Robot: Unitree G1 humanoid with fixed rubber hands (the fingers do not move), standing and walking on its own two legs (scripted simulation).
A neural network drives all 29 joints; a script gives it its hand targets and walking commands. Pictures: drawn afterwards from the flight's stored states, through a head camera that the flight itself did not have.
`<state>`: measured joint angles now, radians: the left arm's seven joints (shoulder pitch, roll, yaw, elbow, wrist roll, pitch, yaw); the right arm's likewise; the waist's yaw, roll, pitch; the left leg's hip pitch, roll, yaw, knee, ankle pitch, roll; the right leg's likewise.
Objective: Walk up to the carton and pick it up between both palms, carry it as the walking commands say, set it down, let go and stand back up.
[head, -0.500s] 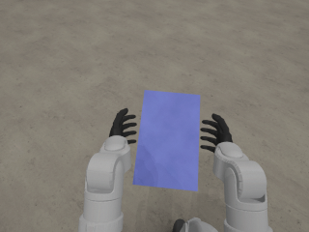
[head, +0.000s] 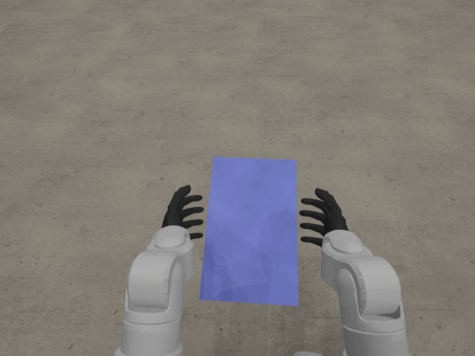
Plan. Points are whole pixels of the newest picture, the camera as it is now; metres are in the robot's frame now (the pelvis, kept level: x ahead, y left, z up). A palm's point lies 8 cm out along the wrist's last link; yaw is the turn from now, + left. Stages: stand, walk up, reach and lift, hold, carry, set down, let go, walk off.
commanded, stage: carry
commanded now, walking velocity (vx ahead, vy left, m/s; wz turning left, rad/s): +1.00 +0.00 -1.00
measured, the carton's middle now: (250, 232) +0.34 +0.01 -0.02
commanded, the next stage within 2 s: none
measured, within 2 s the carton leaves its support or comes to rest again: neither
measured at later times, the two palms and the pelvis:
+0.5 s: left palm (229, 65) +0.77 +0.05 +0.06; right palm (323, 80) +0.70 -0.18 +0.06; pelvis +0.48 +0.03 -0.03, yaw -21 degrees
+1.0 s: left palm (287, 7) +1.05 -0.13 +0.08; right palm (364, 23) +0.91 -0.32 +0.09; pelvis +0.74 -0.06 +0.00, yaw -36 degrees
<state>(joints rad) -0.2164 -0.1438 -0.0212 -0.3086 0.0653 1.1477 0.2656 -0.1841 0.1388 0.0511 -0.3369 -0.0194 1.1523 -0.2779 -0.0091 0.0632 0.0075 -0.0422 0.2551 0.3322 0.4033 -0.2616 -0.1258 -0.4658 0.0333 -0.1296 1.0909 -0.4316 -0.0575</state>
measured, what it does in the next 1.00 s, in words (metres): walks ahead, turning right: right foot, then left foot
